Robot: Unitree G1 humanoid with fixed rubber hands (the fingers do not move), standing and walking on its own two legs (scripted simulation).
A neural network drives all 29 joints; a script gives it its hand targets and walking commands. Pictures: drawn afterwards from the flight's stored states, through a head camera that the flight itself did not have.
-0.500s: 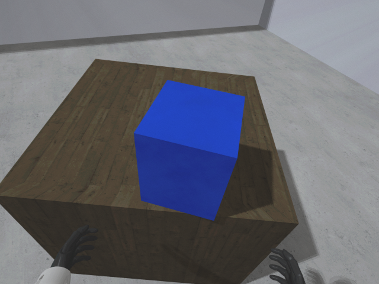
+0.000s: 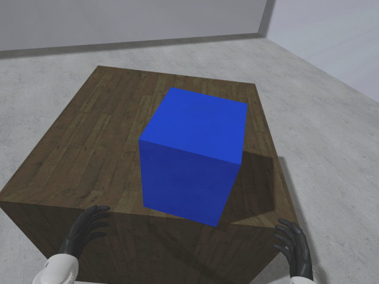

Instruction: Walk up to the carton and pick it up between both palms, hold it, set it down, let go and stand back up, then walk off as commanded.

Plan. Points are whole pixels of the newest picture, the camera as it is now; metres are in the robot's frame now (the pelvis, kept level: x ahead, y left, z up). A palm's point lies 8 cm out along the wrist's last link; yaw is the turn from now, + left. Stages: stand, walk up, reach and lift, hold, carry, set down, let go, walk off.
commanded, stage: reach and lift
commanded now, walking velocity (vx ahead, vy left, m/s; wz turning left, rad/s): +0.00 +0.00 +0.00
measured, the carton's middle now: (193, 157) +0.42 +0.00 +0.04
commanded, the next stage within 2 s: none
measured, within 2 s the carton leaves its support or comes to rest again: neither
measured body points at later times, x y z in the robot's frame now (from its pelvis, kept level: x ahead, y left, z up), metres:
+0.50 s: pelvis +0.00 +0.00 +0.00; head -0.03 +0.02 +0.45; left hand +0.26 +0.21 +0.06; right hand +0.21 -0.20 +0.05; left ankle +0.00 +0.11 -0.74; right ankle +0.03 -0.14 -0.74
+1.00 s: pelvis +0.01 +0.00 +0.00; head -0.01 +0.02 +0.45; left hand +0.34 +0.21 +0.13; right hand +0.30 -0.19 +0.12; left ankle +0.00 +0.11 -0.74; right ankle +0.03 -0.15 -0.74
